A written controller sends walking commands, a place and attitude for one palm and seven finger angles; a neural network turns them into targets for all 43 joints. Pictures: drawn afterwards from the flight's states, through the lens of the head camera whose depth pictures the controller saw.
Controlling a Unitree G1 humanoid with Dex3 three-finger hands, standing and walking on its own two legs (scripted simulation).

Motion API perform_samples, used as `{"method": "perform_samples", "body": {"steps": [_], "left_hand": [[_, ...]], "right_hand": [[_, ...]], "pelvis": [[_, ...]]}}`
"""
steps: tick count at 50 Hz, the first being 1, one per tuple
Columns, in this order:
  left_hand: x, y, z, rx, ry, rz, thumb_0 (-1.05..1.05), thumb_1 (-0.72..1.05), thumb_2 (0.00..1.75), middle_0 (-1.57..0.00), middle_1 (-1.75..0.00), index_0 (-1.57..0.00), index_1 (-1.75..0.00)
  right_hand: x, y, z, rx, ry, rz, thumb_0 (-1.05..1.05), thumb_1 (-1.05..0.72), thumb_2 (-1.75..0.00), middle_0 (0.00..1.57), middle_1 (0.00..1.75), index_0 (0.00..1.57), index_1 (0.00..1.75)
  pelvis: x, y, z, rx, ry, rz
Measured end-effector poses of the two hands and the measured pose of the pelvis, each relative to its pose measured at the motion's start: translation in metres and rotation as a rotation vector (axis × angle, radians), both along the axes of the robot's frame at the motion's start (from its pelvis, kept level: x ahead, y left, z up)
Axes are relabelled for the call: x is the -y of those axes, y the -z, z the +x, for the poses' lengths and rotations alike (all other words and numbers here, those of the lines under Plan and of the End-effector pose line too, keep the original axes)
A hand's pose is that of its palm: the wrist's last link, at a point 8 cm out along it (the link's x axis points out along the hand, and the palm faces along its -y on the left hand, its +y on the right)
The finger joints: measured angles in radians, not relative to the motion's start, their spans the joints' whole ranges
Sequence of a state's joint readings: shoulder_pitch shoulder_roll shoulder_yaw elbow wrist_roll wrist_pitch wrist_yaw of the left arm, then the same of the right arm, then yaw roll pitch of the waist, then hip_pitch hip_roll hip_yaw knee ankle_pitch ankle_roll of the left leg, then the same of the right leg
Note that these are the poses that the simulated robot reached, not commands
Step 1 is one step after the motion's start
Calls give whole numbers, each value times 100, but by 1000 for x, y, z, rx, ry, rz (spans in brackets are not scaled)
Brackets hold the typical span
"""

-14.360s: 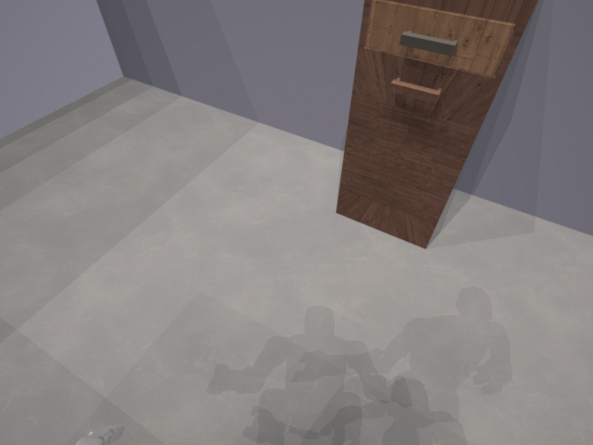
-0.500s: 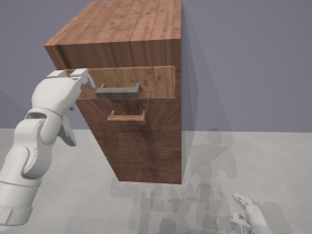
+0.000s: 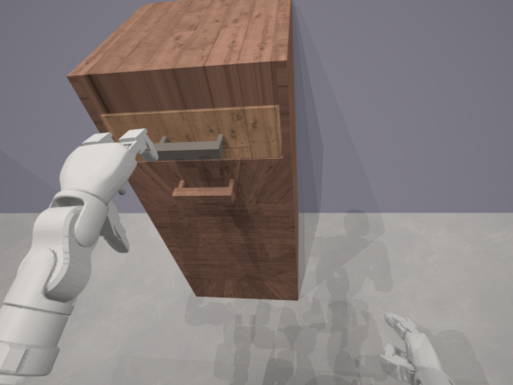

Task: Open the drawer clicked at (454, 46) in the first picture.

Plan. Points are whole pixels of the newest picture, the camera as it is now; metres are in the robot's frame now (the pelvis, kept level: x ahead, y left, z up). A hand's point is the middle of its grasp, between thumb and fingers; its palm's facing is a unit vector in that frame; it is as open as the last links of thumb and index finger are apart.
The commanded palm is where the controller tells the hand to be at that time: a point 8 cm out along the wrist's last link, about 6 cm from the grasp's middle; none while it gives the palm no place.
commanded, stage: move the hooked fingers above the handle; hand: left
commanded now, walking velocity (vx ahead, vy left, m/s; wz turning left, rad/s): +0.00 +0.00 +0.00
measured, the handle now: (189, 144) +0.56 +0.24 +0.07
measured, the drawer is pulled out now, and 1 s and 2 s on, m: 0.00 0.00 0.00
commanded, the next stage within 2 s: none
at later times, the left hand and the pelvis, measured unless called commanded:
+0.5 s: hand (153, 172) +0.39 +0.23 +0.14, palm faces +0.01 -0.04 -1.00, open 13.8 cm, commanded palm +0.37 +0.25 +0.22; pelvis +0.02 +0.02 +0.00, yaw +0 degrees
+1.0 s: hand (177, 156) +0.45 +0.21 +0.13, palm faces -0.02 -0.03 -1.00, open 13.8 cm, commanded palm +0.44 +0.24 +0.20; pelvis +0.04 +0.01 +0.00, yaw -1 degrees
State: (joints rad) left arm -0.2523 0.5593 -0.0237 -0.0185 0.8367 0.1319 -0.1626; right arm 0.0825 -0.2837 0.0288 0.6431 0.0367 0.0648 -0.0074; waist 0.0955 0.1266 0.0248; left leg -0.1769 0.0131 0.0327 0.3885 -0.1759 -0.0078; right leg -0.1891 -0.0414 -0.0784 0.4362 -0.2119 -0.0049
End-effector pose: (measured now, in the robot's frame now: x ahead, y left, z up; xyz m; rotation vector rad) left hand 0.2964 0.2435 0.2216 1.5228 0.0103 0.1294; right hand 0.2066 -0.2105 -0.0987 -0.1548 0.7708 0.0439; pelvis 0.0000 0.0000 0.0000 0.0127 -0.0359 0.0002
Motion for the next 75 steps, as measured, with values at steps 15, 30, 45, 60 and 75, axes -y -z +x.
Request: {"method": "perform_samples", "body": {"steps": [15, 30, 45, 60, 75], "left_hand": [[-13, -1, 44, 32, 26, 2, 0, -49, 30, -32, -120, -32, -120], [9, 21, 90, -12, 146, 1, 0, -49, 30, -32, -120, -32, -120], [14, 36, 119, -109, 93, 23, 0, -49, 30, -32, -120, -31, -120], [-8, 31, 171, -101, -35, 64, 0, -48, 30, -32, -120, -32, -120], [28, 55, 193, -94, 194, 14, 0, -48, 30, -42, -122, -32, -120]], "right_hand": [[6, 6, -14, -78, 43, -48, 1, -90, -90, 20, 30, 20, 30], [5, 18, -29, -172, 106, -53, 1, -90, -90, 20, 30, 20, 30], [13, 22, -19, -207, 119, -57, 1, -90, -90, 20, 30, 20, 30], [37, 32, -52, -308, 197, -93, 1, -90, -90, 20, 30, 20, 30], [56, 37, -107, -440, 301, -154, 1, -90, -90, 20, 30, 20, 30]], "pelvis": [[-6, -1, 9, -34, -2, -6], [-17, 0, 26, -83, 14, -5], [-15, 2, 39, -116, 3, -5], [-3, 4, 44, -169, 11, -6], [-6, 9, 46, -213, 27, -7]]}}
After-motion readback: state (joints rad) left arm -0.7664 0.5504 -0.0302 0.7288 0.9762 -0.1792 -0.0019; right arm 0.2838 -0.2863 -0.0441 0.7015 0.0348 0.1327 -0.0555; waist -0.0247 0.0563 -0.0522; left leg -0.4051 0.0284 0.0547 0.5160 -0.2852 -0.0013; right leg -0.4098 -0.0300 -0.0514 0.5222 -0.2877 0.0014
